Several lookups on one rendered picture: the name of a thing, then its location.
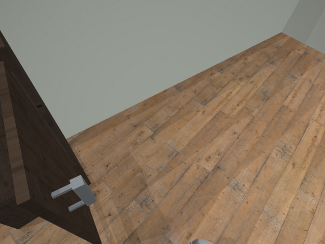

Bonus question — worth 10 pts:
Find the cupboard door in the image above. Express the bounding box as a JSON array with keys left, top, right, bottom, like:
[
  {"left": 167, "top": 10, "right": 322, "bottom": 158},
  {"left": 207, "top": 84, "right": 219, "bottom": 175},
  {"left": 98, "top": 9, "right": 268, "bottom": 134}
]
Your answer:
[{"left": 0, "top": 62, "right": 102, "bottom": 244}]

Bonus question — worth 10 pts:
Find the handle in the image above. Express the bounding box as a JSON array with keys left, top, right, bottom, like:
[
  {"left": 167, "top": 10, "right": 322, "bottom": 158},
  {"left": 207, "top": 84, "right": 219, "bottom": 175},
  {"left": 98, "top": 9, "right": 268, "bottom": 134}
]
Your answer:
[{"left": 51, "top": 175, "right": 96, "bottom": 212}]

